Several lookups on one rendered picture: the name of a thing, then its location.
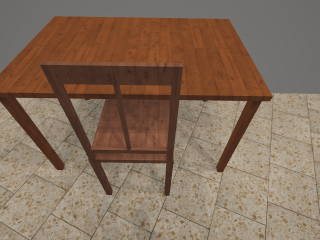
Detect table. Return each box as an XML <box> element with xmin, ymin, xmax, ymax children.
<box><xmin>0</xmin><ymin>16</ymin><xmax>273</xmax><ymax>172</ymax></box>

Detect chair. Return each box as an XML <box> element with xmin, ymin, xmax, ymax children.
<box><xmin>40</xmin><ymin>61</ymin><xmax>183</xmax><ymax>196</ymax></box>

